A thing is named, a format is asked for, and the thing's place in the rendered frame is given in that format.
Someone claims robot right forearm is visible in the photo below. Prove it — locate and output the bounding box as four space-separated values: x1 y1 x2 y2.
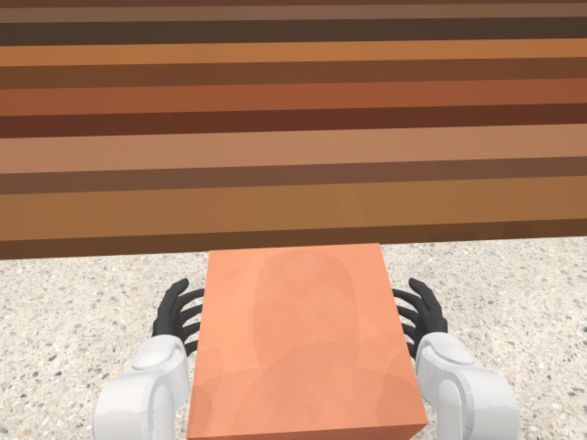
415 332 521 440

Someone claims robot right hand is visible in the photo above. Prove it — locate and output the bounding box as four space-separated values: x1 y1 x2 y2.
392 278 448 360

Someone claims robot left forearm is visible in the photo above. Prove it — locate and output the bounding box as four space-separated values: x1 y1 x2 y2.
92 335 191 440

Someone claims carton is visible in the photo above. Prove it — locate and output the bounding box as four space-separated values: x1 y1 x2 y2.
186 243 428 440

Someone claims robot left hand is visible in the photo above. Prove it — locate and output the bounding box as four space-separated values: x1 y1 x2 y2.
151 278 205 357

